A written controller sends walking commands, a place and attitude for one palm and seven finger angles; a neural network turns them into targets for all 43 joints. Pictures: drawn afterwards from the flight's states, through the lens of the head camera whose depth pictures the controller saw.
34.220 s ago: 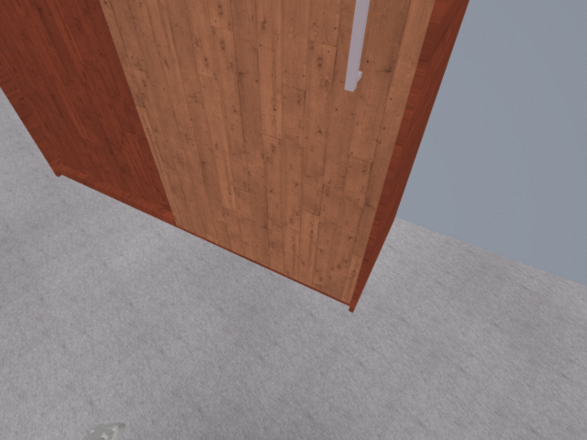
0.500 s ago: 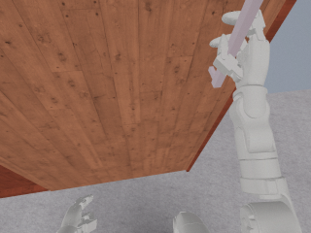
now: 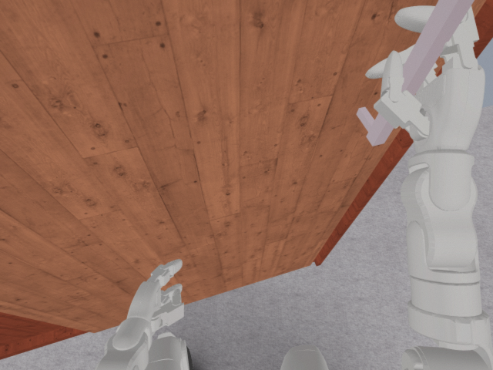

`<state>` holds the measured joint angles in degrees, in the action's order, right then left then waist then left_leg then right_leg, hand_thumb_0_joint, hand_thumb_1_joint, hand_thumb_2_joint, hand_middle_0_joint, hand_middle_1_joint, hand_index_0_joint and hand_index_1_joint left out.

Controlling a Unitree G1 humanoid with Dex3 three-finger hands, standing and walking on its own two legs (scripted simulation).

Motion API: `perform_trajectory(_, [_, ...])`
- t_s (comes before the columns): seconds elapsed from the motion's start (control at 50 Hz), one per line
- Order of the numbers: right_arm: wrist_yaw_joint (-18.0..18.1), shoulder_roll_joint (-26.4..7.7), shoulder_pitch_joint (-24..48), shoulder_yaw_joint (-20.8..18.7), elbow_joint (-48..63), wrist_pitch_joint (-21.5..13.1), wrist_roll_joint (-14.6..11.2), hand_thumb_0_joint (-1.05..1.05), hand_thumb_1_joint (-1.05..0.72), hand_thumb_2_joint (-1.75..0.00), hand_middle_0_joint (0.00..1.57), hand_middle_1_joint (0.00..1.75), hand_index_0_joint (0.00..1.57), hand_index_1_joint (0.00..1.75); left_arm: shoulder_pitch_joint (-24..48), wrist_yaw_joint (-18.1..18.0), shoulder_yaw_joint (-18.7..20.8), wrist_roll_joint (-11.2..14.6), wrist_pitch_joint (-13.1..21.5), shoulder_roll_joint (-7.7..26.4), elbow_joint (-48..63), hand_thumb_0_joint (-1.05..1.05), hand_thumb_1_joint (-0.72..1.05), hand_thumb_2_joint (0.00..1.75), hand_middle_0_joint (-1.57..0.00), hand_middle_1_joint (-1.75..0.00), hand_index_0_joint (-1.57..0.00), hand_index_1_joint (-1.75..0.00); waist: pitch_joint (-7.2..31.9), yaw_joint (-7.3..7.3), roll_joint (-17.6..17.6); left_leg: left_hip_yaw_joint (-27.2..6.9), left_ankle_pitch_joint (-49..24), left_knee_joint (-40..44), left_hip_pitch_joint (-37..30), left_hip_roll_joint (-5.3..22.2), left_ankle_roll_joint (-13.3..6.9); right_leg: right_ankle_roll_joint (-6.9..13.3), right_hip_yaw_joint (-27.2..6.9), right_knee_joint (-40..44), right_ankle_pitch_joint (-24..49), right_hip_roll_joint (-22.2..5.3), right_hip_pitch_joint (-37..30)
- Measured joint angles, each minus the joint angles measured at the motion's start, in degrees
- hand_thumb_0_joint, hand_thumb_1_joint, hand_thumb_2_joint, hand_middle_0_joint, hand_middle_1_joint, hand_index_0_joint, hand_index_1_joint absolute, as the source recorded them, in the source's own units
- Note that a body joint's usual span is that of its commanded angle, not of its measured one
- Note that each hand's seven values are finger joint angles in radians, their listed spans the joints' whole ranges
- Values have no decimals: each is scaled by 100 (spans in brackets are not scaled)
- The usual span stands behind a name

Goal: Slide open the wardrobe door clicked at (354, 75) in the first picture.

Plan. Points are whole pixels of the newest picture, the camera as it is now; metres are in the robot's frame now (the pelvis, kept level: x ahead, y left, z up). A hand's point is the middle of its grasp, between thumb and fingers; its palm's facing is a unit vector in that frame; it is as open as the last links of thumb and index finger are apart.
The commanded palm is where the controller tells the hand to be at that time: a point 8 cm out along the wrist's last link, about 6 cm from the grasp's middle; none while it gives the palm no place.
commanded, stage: step sideways, sliding the door along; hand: right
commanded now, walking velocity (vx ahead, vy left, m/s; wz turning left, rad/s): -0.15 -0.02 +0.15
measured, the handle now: (406, 57) +0.38 -0.24 +0.26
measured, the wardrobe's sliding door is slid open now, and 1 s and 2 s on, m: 0.03 0.24 0.45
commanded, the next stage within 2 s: none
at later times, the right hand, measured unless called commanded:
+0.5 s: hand (309, 114) +0.33 -0.12 +0.24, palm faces +0.15 +0.99 +0.05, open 6.3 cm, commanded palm +0.29 -0.10 +0.21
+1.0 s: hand (203, 141) +0.31 -0.01 +0.24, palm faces +0.10 +0.99 +0.03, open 6.5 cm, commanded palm +0.28 +0.00 +0.23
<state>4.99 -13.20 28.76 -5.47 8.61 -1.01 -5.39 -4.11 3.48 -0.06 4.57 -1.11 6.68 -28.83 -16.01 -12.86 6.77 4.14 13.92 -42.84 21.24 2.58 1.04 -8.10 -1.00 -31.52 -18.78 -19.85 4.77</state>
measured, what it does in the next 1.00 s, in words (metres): steps to the left: left foot, then right foot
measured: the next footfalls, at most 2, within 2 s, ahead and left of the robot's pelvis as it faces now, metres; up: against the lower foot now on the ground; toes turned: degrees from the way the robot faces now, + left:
left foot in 0.04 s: +0.14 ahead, +0.19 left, +0.00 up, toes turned +4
right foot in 0.22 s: +0.06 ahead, -0.08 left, +0.00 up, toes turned -5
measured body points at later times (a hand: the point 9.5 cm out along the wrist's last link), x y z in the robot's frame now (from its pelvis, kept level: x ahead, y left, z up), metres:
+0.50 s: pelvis +0.01 +0.03 +0.03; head +0.06 -0.02 +0.47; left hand +0.22 +0.23 -0.04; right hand +0.31 -0.17 +0.24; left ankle -0.01 +0.18 -0.62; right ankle +0.03 -0.07 -0.73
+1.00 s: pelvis -0.03 +0.11 +0.01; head +0.00 +0.09 +0.46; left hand +0.15 +0.35 -0.07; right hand +0.30 -0.06 +0.24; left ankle -0.02 +0.24 -0.69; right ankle -0.01 -0.03 -0.73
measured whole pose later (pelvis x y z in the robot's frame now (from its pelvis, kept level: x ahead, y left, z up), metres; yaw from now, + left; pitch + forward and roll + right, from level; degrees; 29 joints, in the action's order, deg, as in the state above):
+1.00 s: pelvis -0.03 +0.11 +0.01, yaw +3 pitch -4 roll +3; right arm 9.2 -8.1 19.2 -1.5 11.6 -1.6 -2.6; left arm -6.6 1.9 2.9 2.3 -2.9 10.6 -34.1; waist -8.7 -4.0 0.0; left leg 2.6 23.4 -44.8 18.1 -1.4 -0.8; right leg -2.5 0.6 -29.2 -14.6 -6.8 10.2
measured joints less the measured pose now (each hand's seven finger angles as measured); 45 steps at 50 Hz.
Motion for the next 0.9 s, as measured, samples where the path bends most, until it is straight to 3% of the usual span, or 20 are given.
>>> perform_trajectory(0.02, [50, -48, 36, -126, -26, 50, -18, -3, -75, -85, 58, 146, 23, 122, -7, -23, -25, 14, 61, -11, -18, 1, 90, 90, -20, -30, -20, -30, 4, 28, -72, -8, -553, 638, -352, 1, 14, 45, -29, -343, -139, 35, 101])
perform_trajectory(0.04, [80, -77, 71, -283, -41, 124, -11, -4, -75, -85, 61, 148, 22, 121, 18, -49, -53, 17, 115, 8, -63, 1, 90, 90, -20, -30, -20, -30, 21, 119, -143, 19, -687, 1008, -633, 61, 18, 147, -97, -811, -271, 92, 305])
perform_trajectory(0.06, [178, 9, 8, -479, -21, 96, 60, -4, -75, -85, 62, 149, 22, 120, 169, -89, -48, -9, 166, 157, -185, 1, 90, 90, -20, -30, -21, -30, -44, 289, 51, 137, -425, 876, -661, 21, 62, 295, -313, -1381, -495, 127, 546])
perform_trajectory(0.08, [287, 95, -119, -627, 49, 57, 90, -4, -74, -85, 63, 149, 21, 121, 311, -127, -8, -53, 204, 304, -314, 1, 90, 90, -20, -30, -21, -31, -85, 433, 169, 174, -251, 741, -608, 31, 110, 403, -502, -1994, -852, 384, 812])
perform_trajectory(0.12, [460, 210, -447, -754, 334, 71, 115, -4, -74, -85, 62, 149, 22, 123, 424, -69, -42, -137, 255, 515, -482, 1, 91, 90, -20, -30, -26, -33, -62, 550, 71, 20, -222, 756, -468, 163, 176, 533, -490, -2925, -1260, 1161, 1228])
perform_trajectory(0.16, [591, 315, -719, -709, 652, 88, 204, -3, -74, -85, 61, 149, 23, 126, 393, -163, 42, -135, 290, 558, -575, 1, 91, 90, -20, -30, -29, -35, 8, 643, -188, -113, -399, 982, -426, 296, 200, 629, -151, -2821, -1302, 1710, 1375])
perform_trajectory(0.2, [655, 417, -913, -539, 938, 163, 362, -3, -74, -83, 59, 149, 24, 126, 255, -248, 154, -139, 310, 595, -609, 1, 91, 90, -20, -30, -28, -34, 168, 729, -392, -150, -519, 1116, -380, 343, 166, 700, 241, -1410, -595, 1947, 1126])
perform_trajectory(0.22, [660, 473, -943, -400, 1025, 225, 414, -2, -74, -83, 58, 149, 24, 125, 131, -271, 224, -143, 311, 655, -560, 1, 91, 90, -20, -30, -28, -34, 295, 763, -376, -125, -514, 1017, -301, 279, 127, 799, 396, -632, 100, 1909, 923])
perform_trajectory(0.24, [635, 476, -914, -262, 1044, 249, 472, -2, -74, -82, 57, 149, 24, 123, 56, -280, 329, -137, 316, 652, -551, 1, 91, 90, -20, -30, -27, -34, 308, 734, -455, -214, -296, 670, -206, 250, 58, 983, 468, -482, 233, 1903, 842])
perform_trajectory(0.28, [596, 475, -983, -51, 1011, 168, 511, -2, -75, -81, 55, 151, 24, 120, -31, -230, 434, -152, 282, 595, -560, 1, 91, 90, -20, -30, -25, -33, 301, 636, -620, -447, 625, -725, 79, 80, -34, 1094, 589, -468, 69, 1859, 686])
perform_trajectory(0.34, [513, 523, -1327, 151, 1063, 21, 479, 0, -75, -79, 52, 151, 25, 119, -166, -117, 397, -181, 235, 510, -489, 1, 91, 90, -19, -30, -23, -32, 487, 714, -633, -386, 1099, -2512, 397, -250, -53, 1021, 536, -98, 120, 1631, 515])
perform_trajectory(0.4, [450, 596, -1589, 327, 1191, -14, 512, 1, -75, -78, 49, 150, 27, 120, -262, -4, 287, -161, 173, 455, -338, 1, 91, 90, -20, -30, -22, -31, 649, 676, -587, -144, 1063, -2999, 500, -376, 16, 929, 568, 324, 353, 1345, 406])
perform_trajectory(0.5, [416, 660, -1707, 513, 1346, 51, 563, 2, -76, -78, 44, 151, 27, 122, -212, 65, 136, -123, 133, 311, -103, 1, 91, 90, -20, -30, -21, -31, 595, 553, -492, 105, 948, -1922, 213, -336, 76, 797, 726, 762, 616, 990, 206])
perform_trajectory(0.62, [400, 623, -1459, 489, 1132, 77, 438, 3, -77, -78, 41, 150, 24, 125, -58, 75, -40, -143, 161, 101, 13, 1, 91, 90, -20, -30, -20, -30, 470, 539, -355, 163, 774, -333, -327, -292, 17, 638, 683, 716, 722, 810, 294])
perform_trajectory(0.7, [372, 585, -1100, 359, 834, 102, 288, 2, -77, -79, 42, 149, 23, 126, 17, 61, -143, -144, 158, 34, -7, 1, 91, 90, -20, -30, -20, -30, 456, 541, -291, 138, 308, 738, -780, -306, -38, 488, 492, 287, 631, 758, 635])
perform_trajectory(0.76, [351, 465, -757, 220, 581, 185, 254, 1, -76, -80, 45, 149, 20, 125, 42, 25, -218, -117, 103, -9, -81, 1, 90, 90, -20, -30, -20, -30, 553, 519, -480, 32, -293, 1650, -1215, -198, -74, 355, 402, -315, 398, 865, 1017])
perform_trajectory(0.8, [400, 505, -705, 104, 422, 104, 282, 0, -76, -81, 47, 149, 19, 124, 172, -15, -192, -107, 57, 98, -294, 1, 90, 90, -20, -30, -21, -30, 548, 654, -254, 146, -49, 1533, -1180, -338, -54, 457, 190, -651, 243, 767, 1196])
perform_trajectory(0.86, [457, 527, -856, 153, 341, 24, 288, 1, -76, -81, 47, 148, 19, 125, 111, -94, -42, -110, -49, 195, -595, 1, 91, 90, -20, -30, -21, -30, 746, 774, -393, 96, -24, 1392, -995, -267, -63, 664, 7, -937, -233, 1239, 1178])
perform_trajectory(0.9, [489, 538, -951, 270, 412, 70, 341, 1, -76, -80, 46, 148, 20, 125, -36, -169, 47, -127, -76, 276, -679, 1, 91, 90, -20, -30, -20, -30, 921, 796, -599, -2, -22, 1293, -840, -212, -77, 728, 185, -296, 127, 1449, 846])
